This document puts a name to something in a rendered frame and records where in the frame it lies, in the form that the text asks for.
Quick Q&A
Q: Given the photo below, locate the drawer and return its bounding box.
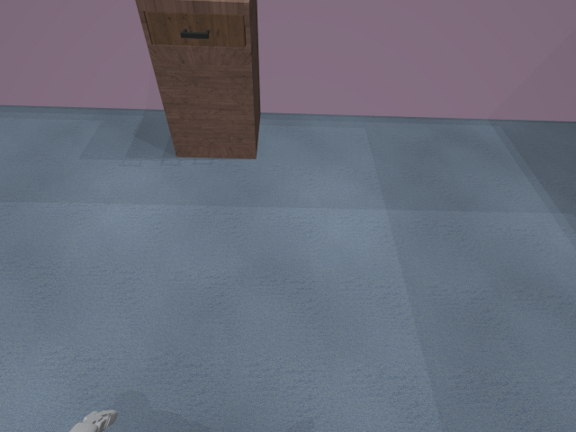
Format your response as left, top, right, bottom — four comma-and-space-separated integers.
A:
145, 12, 246, 48

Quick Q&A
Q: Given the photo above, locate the left robot hand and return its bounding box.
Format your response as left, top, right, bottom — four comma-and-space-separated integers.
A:
69, 409, 118, 432

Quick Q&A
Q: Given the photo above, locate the handle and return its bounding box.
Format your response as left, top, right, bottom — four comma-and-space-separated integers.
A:
180, 29, 210, 39

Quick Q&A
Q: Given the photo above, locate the cabinet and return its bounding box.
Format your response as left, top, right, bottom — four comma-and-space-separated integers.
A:
135, 0, 260, 159

